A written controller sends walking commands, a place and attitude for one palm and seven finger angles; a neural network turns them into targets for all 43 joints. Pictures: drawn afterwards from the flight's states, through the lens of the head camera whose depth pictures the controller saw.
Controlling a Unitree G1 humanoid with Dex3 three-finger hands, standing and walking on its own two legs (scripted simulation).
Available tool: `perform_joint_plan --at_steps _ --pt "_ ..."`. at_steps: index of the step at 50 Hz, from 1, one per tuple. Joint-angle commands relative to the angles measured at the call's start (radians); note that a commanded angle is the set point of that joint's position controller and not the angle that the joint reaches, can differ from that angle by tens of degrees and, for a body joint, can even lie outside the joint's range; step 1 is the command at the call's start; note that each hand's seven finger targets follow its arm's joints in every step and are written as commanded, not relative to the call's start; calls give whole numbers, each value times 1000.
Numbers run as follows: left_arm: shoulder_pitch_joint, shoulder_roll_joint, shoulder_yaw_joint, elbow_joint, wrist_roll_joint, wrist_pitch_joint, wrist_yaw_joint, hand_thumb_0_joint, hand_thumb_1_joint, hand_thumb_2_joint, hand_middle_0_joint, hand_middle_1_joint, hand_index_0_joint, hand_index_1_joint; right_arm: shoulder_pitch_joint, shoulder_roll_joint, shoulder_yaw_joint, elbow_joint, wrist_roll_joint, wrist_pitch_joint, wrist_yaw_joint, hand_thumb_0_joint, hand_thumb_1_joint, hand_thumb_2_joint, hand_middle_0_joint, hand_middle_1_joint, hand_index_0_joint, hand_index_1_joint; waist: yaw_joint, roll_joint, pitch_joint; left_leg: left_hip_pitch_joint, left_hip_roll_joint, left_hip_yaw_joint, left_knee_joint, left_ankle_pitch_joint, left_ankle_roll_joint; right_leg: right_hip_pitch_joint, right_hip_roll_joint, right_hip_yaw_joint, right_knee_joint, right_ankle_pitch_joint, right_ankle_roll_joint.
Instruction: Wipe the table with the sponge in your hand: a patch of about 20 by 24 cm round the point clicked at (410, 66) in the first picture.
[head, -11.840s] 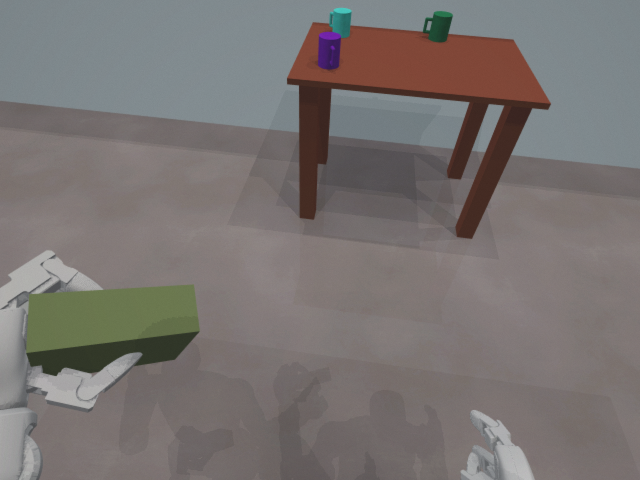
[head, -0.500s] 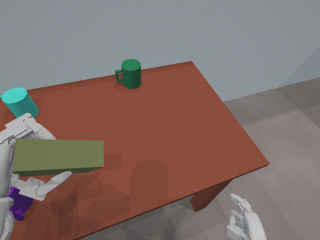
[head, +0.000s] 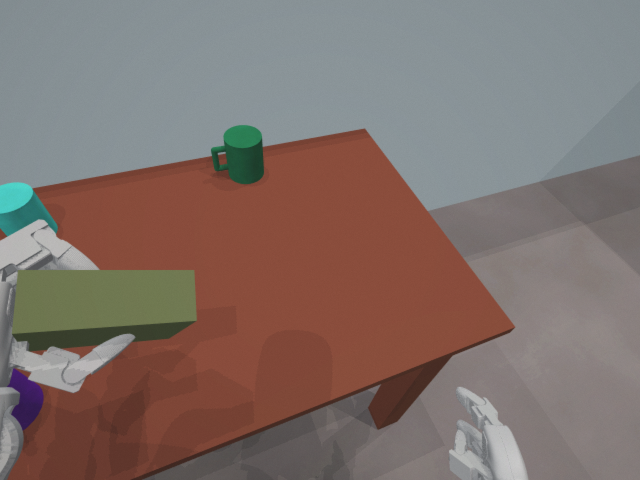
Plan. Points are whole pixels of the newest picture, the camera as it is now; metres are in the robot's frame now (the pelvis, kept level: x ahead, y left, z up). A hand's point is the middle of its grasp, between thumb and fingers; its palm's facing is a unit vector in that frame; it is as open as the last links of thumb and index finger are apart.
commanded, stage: shuffle to correct the standing spot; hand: left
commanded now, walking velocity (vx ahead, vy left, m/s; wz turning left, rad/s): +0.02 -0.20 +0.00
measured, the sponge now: (134, 309) +0.24 +0.21 +0.14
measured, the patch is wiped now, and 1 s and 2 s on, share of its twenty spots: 0.00 0.00 0.00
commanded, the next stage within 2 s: none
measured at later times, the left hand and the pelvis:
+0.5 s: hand (141, 311) +0.23 +0.19 +0.16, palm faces +0.30 -0.86 -0.42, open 9.1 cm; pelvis +0.01 -0.05 -0.01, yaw -1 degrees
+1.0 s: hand (147, 314) +0.23 +0.19 +0.15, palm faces +0.30 -0.85 -0.43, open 9.1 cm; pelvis +0.01 -0.06 -0.01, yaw -1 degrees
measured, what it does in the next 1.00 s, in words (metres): shifts its weight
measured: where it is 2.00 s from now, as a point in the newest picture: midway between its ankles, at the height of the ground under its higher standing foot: outside the picture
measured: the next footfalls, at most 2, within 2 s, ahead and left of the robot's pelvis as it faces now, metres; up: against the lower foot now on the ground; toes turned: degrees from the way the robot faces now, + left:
none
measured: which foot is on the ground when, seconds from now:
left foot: down 0.00-1.00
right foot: down 0.00-1.00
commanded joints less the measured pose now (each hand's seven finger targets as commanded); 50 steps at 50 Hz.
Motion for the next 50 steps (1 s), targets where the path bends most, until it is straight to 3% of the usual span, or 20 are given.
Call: perform_joint_plan --at_steps 1,7,13,17,18,22,23,27,28,32,34,37,39,42,43,47,50 --pt "-41 143 109 -184 -18 -56 12 0 100 1300 -1200 -1600 -1200 -1600 -70 -152 -67 -156 8 -41 -7 0 -900 -900 200 300 200 300 -3 126 -146 -56 136 -113 -113 64 3 95 -71 91 -16 67 21" --pt "-51 150 109 -184 -27 -34 5 0 100 1300 -1200 -1600 -1200 -1600 -71 -155 -74 -156 12 -35 -11 0 -900 -900 200 300 200 300 -4 58 -158 -38 121 -86 -60 41 11 65 -81 118 -40 64 20" --pt "-63 188 132 -274 -33 -25 15 0 100 1300 -1200 -1600 -1200 -1600 -85 -152 -74 -153 15 -38 -14 0 -900 -900 200 300 200 300 -5 111 -188 -12 105 -62 -22 44 13 56 -89 135 -46 66 17" --pt "-28 186 144 -261 -40 -18 19 0 100 1300 -1200 -1600 -1200 -1600 -70 -157 -84 -151 11 -30 -17 0 -900 -900 200 300 200 300 -4 76 -203 -25 99 -46 32 56 14 71 -112 154 -49 104 25" --pt "-9 189 148 -266 -43 -15 20 0 100 1300 -1200 -1600 -1200 -1600 -77 -157 -82 -147 16 -32 -16 0 -900 -900 200 300 200 300 -8 101 -201 -4 95 -45 28 68 13 50 -107 153 -49 116 20" --pt "6 184 152 -226 -47 -3 18 0 100 1300 -1200 -1600 -1200 -1600 -66 -161 -86 -146 15 -15 -18 0 -900 -900 200 300 200 300 -10 39 -181 -37 87 -26 66 10 15 32 -127 175 -82 66 44" --pt "19 178 148 -223 -50 1 19 0 100 1300 -1200 -1600 -1200 -1600 -71 -158 -82 -140 19 -14 -17 0 -900 -900 200 300 200 300 -14 52 -173 -18 84 -31 55 14 14 8 -120 164 -83 57 34" --pt "7 180 145 -214 -48 8 15 0 100 1300 -1200 -1600 -1200 -1600 -73 -163 -82 -146 17 -3 -20 0 -900 -900 200 300 200 300 -12 43 -167 -34 101 -30 48 20 21 18 -114 160 -80 55 68" --pt "12 183 143 -231 -49 9 16 0 100 1300 -1200 -1600 -1200 -1600 -85 -161 -78 -144 21 -5 -20 0 -900 -900 200 300 200 300 -11 71 -168 -10 102 -30 32 32 23 7 -100 149 -76 73 70" --pt "-33 176 127 -245 -44 9 15 0 100 1300 -1200 -1600 -1200 -1600 -80 -164 -81 -149 17 0 -20 0 -900 -900 200 300 200 300 -11 71 -172 -34 111 -35 31 47 22 47 -101 143 -59 92 79" --pt "-29 178 126 -259 -44 8 17 0 100 1300 -1200 -1600 -1200 -1600 -88 -160 -79 -148 16 -2 -21 0 -900 -900 200 300 200 300 -11 106 -169 -17 121 -38 15 46 27 36 -92 135 -53 85 81" --pt "-38 184 130 -263 -40 11 18 0 100 1300 -1200 -1600 -1200 -1600 -78 -163 -83 -151 17 2 -19 0 -900 -900 200 300 200 300 -9 86 -172 -37 114 -38 31 44 21 57 -101 147 -53 93 74" --pt "-26 181 127 -271 -43 10 19 0 100 1300 -1200 -1600 -1200 -1600 -82 -159 -79 -149 18 0 -18 0 -900 -900 200 300 200 300 -12 109 -174 -26 122 -43 15 21 24 42 -94 137 -49 55 68" --pt "-15 187 140 -251 -42 15 20 0 100 1300 -1200 -1600 -1200 -1600 -72 -159 -82 -151 18 6 -17 0 -900 -900 200 300 200 300 -10 74 -167 -46 114 -38 38 -2 22 40 -104 156 -65 33 67" --pt "-9 185 137 -260 -46 16 19 0 100 1300 -1200 -1600 -1200 -1600 -78 -158 -78 -147 22 4 -16 0 -900 -900 200 300 200 300 -13 91 -165 -26 110 -41 25 -4 21 19 -96 148 -65 28 55" --pt "-2 187 144 -231 -44 22 17 0 100 1300 -1200 -1600 -1200 -1600 -72 -160 -78 -152 20 11 -16 0 -900 -900 200 300 200 300 -10 53 -168 -49 116 -41 40 0 23 36 -103 155 -65 38 68" --pt "-7 179 133 -232 -46 24 15 0 100 1300 -1200 -1600 -1200 -1600 -73 -159 -74 -151 21 11 -17 0 -900 -900 200 300 200 300 -13 62 -164 -45 119 -48 28 -8 24 23 -95 142 -58 21 64"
